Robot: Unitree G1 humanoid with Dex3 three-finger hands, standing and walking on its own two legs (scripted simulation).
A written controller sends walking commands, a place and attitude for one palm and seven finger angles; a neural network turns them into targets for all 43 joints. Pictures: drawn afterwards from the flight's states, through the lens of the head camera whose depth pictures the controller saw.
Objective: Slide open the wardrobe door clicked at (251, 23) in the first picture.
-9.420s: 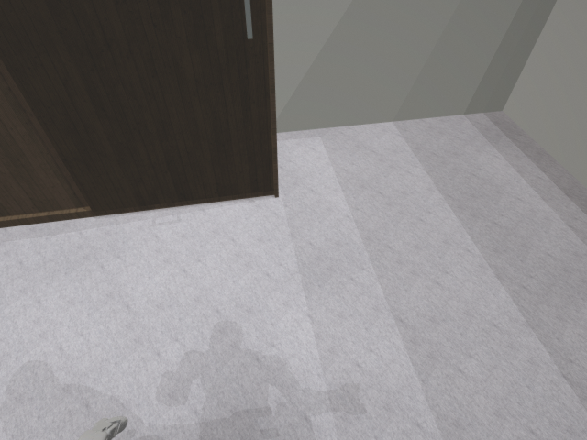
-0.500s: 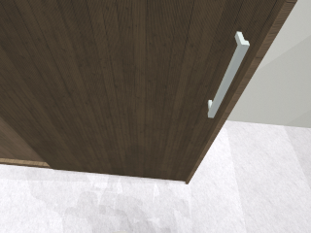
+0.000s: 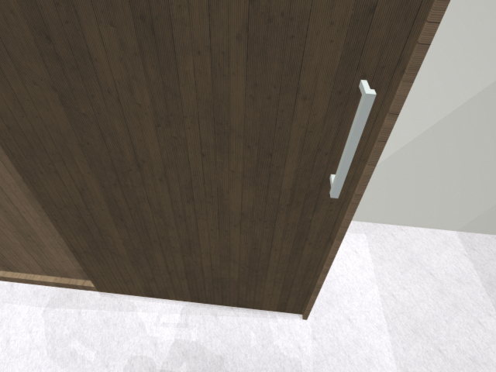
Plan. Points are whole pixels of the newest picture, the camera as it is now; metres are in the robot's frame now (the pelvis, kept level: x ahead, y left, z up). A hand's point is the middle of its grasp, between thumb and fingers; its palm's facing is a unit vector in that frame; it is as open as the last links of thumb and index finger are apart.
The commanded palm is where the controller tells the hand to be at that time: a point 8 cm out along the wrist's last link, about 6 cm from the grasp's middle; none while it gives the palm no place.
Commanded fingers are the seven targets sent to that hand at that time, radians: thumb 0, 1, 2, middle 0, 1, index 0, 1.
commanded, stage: come to a stop and stand still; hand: right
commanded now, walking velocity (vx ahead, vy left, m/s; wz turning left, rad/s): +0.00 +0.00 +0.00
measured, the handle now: (347, 145) +0.50 -0.15 +0.14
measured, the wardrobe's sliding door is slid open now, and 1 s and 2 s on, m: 0.00 0.00 0.00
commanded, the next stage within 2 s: look again from close up in 0.96 s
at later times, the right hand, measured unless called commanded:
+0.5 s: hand out of the picture -0.03 -0.18 -0.18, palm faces +0.07 +0.99 -0.13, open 7.4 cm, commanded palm none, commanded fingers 0.00 -0.90 -0.90 0.20 0.30 0.20 0.30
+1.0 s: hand out of the picture -0.05 -0.21 -0.18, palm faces +0.08 +0.98 -0.16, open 7.4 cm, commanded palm none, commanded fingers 0.00 -0.90 -0.90 0.20 0.30 0.20 0.30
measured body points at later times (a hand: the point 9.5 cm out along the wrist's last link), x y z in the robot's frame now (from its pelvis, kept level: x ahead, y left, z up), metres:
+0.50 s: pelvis -0.01 -0.03 +0.00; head -0.03 -0.04 +0.45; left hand -0.02 +0.18 -0.16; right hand -0.03 -0.24 -0.17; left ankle +0.06 +0.09 -0.73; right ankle +0.05 -0.10 -0.74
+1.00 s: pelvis -0.01 -0.06 +0.00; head -0.02 -0.06 +0.45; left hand +0.01 +0.17 -0.16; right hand -0.06 -0.27 -0.16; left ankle +0.06 +0.09 -0.73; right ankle +0.05 -0.10 -0.74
